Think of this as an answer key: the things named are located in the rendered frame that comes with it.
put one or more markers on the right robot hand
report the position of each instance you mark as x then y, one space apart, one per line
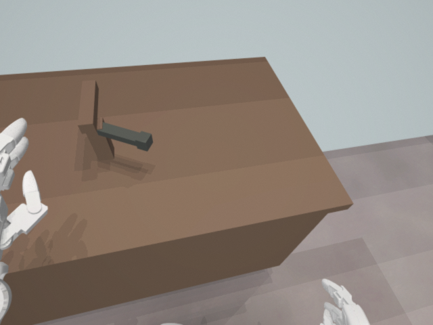
351 313

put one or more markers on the left robot hand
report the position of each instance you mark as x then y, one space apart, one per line
12 148

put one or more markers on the counter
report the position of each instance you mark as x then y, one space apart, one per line
233 182

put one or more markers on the tap lever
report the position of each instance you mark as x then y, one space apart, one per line
142 140

